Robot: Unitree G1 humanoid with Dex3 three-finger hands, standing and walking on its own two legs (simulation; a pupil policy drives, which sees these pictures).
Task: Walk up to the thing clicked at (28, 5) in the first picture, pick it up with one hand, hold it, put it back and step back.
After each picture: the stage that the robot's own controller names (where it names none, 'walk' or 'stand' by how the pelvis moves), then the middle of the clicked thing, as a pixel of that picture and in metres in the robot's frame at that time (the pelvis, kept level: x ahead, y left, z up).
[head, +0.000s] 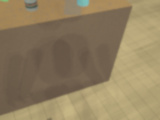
stand; out of the picture +0.85 +0.28 +0.07
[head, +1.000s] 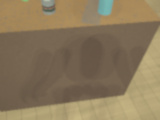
walk; (47, 1) +0.79 +0.21 +0.08
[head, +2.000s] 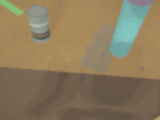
stand; (39, 24) +0.52 +0.19 +0.10
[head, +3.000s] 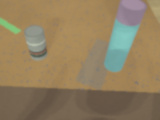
stand; (36, 43) +0.48 +0.19 +0.08
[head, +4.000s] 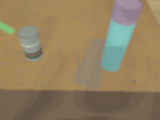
stand; (31, 44) +0.47 +0.19 +0.07
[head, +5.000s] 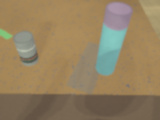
stand; (27, 49) +0.47 +0.21 +0.07
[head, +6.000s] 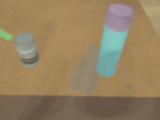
stand; (27, 50) +0.46 +0.21 +0.07
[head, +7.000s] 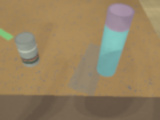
rise first; (28, 50) +0.47 +0.21 +0.07
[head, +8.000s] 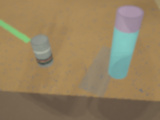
rise first; (42, 51) +0.47 +0.20 +0.07
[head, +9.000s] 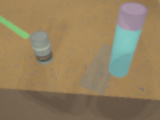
go down; (42, 48) +0.47 +0.20 +0.07
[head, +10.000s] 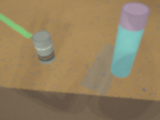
go down; (44, 48) +0.47 +0.20 +0.07
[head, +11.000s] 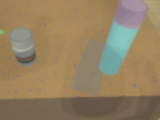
go down; (24, 47) +0.45 +0.18 +0.09
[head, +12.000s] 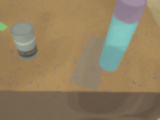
close in; (25, 42) +0.47 +0.18 +0.09
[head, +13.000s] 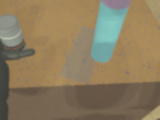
close; (11, 36) +0.47 +0.21 +0.11
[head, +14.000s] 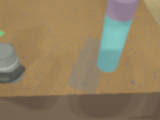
lift; (8, 64) +0.37 +0.22 +0.11
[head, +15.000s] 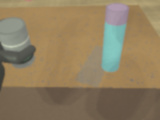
lift; (17, 44) +0.32 +0.18 +0.26
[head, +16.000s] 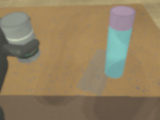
hold; (22, 38) +0.34 +0.17 +0.26
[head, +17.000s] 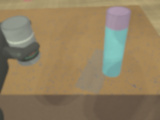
hold; (22, 41) +0.34 +0.16 +0.26
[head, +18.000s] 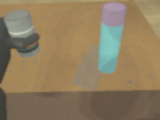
crouch; (23, 34) +0.39 +0.17 +0.24
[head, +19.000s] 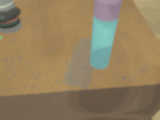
lower; (4, 10) +0.48 +0.20 +0.24
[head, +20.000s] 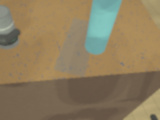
lower; (3, 28) +0.49 +0.20 +0.12
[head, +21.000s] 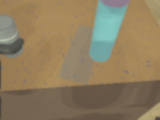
lower; (7, 37) +0.46 +0.20 +0.11
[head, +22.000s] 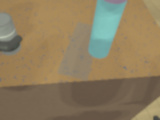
lower; (5, 35) +0.47 +0.21 +0.11
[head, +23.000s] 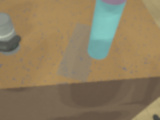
lower; (4, 35) +0.47 +0.21 +0.11
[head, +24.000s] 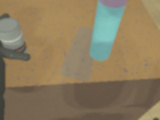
withdraw; (12, 39) +0.47 +0.20 +0.11
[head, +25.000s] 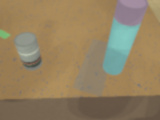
sink last; (29, 52) +0.43 +0.18 +0.09
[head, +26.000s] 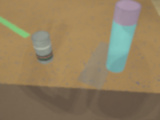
stand; (43, 47) +0.49 +0.19 +0.08
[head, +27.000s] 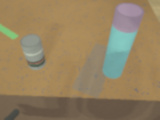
stand; (34, 52) +0.44 +0.19 +0.07
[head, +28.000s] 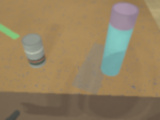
stand; (34, 51) +0.46 +0.20 +0.07
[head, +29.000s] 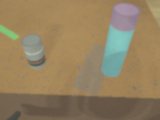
stand; (34, 52) +0.45 +0.20 +0.07
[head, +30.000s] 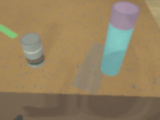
stand; (33, 51) +0.45 +0.20 +0.07
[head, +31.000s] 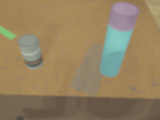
stand; (31, 52) +0.44 +0.20 +0.07
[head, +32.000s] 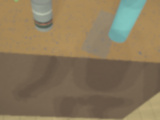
walk; (42, 13) +0.56 +0.14 +0.09
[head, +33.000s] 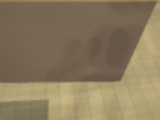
walk; out of the picture +0.88 +0.23 +0.10
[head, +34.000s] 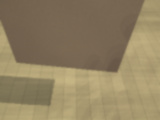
stand; out of the picture +1.22 +0.12 +0.08
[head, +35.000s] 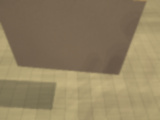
stand; out of the picture +1.19 +0.13 +0.07
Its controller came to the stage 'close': yes
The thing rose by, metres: 0.22
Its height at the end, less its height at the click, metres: +0.00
